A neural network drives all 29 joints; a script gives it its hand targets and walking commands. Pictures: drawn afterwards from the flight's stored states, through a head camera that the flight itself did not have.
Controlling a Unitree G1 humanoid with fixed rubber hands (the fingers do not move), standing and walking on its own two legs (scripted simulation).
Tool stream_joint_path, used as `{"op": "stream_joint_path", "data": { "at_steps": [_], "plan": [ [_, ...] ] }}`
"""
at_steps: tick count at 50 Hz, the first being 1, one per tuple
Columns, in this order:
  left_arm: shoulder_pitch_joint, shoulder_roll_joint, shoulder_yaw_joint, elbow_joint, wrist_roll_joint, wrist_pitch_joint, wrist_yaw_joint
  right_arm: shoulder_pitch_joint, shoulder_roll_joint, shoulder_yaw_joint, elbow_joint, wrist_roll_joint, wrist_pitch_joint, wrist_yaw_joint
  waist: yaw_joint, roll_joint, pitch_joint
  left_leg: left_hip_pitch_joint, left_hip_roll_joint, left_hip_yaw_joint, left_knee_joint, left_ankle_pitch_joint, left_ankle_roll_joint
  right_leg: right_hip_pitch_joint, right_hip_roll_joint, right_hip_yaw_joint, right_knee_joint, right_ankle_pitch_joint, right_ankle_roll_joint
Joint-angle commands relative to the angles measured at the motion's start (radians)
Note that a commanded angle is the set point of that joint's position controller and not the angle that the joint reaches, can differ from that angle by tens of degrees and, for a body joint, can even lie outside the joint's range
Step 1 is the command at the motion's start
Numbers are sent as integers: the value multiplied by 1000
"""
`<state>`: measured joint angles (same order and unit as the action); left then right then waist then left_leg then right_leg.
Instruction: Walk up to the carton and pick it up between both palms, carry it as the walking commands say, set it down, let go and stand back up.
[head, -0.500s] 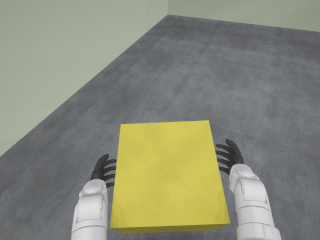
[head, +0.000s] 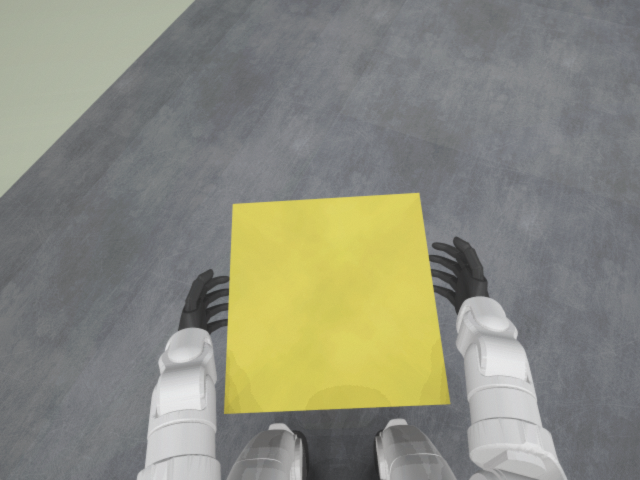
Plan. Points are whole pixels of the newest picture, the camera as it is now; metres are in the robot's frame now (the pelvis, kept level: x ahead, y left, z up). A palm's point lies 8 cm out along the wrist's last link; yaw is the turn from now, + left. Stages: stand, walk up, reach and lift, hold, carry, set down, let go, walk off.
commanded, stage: set down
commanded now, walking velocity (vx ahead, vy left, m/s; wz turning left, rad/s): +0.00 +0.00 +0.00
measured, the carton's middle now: (331, 305) +0.34 +0.00 -0.13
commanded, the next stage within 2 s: none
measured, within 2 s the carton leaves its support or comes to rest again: neither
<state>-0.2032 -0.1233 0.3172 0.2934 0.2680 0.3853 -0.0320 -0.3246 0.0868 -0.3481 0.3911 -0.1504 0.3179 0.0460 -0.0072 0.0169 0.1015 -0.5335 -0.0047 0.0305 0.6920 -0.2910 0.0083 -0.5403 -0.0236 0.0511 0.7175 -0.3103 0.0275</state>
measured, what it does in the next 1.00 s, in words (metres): lowers itself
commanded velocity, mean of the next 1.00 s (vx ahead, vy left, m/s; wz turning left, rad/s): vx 0.00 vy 0.00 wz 0.00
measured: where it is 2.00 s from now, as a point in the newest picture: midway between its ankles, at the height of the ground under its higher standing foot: outside the picture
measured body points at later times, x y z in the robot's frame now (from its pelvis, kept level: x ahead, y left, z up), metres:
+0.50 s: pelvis -0.05 +0.00 -0.08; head +0.14 +0.00 +0.33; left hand +0.33 +0.19 -0.14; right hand +0.36 -0.18 -0.14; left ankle +0.03 +0.12 -0.72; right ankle +0.03 -0.14 -0.72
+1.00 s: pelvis -0.06 +0.00 -0.15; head +0.19 +0.00 +0.23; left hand +0.37 +0.19 -0.23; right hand +0.38 -0.18 -0.24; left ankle +0.03 +0.12 -0.72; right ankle +0.03 -0.14 -0.72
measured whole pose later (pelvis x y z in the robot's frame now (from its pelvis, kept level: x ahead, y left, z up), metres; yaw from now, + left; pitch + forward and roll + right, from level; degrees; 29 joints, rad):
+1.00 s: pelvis -0.06 +0.00 -0.15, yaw +2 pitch +35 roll +0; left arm -0.66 -0.03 0.37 0.38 0.21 0.39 0.01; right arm -0.72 0.05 -0.50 0.45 -0.15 0.31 0.01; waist -0.01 0.02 -0.05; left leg -1.58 -0.02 0.01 1.41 -0.44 0.01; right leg -1.57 -0.02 0.05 1.43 -0.47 0.04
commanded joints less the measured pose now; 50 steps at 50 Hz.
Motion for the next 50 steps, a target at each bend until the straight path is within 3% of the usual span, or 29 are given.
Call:
{"op": "stream_joint_path", "data": {
  "at_steps": [1, 5, 16, 24, 39, 50],
  "plan": [
    [-684, -574, -432, -12, -176, -138, -212, -472, 803, 563, 144, 10, -31, 214, 59, -132, -648, 16, -108, -92, 50, 359, 6, -26, 118, 29, 14, 394, -21],
    [-751, -602, -480, -24, -217, -168, -208, -533, 809, 591, 155, 31, -63, 217, 42, -127, -783, -54, -109, -99, 119, 368, -5, -79, 130, 26, 98, 392, -31],
    [-978, -654, -507, 2, -234, -114, -225, -693, 853, 543, 244, 22, -2, 262, 11, -123, -901, -260, -124, -79, 237, 99, -14, -291, 146, -5, 234, 152, -41],
    [-1092, -675, -467, 73, -226, -63, -243, -845, 832, 516, 261, 33, 43, 291, 17, -126, -925, -387, -128, -70, 324, -45, -10, -433, 153, -23, 314, 16, -44],
    [-1222, -662, -495, 82, -281, -56, -260, -959, 817, 516, 247, 72, 56, 273, -9, -136, -1105, -576, -135, -52, 491, -7, -4, -557, 174, -46, 468, 55, -31],
    [-1251, -662, -540, 80, -307, -75, -244, -1010, 789, 539, 212, 108, 27, 251, -18, -126, -1214, -667, -132, -46, 604, 75, -10, -669, 187, -66, 587, 118, -20]
  ]
}}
